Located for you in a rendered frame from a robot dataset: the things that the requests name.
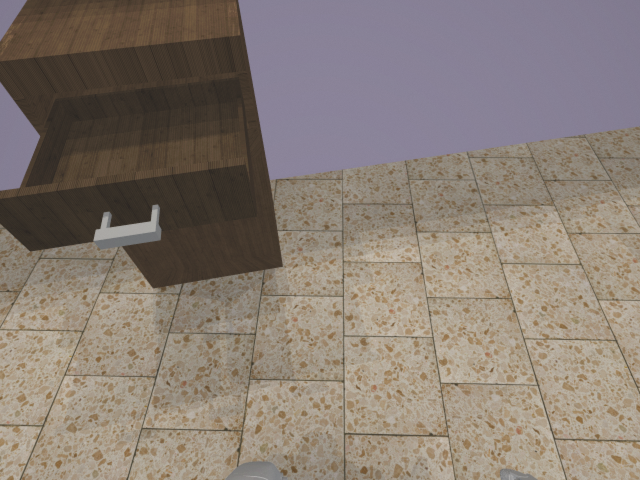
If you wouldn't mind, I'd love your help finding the drawer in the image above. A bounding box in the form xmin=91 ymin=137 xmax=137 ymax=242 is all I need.
xmin=0 ymin=77 xmax=257 ymax=252

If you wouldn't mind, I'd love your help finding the handle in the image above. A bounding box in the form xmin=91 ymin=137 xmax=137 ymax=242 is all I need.
xmin=93 ymin=204 xmax=162 ymax=250

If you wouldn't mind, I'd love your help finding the cabinet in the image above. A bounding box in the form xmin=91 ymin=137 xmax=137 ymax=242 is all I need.
xmin=0 ymin=0 xmax=283 ymax=288

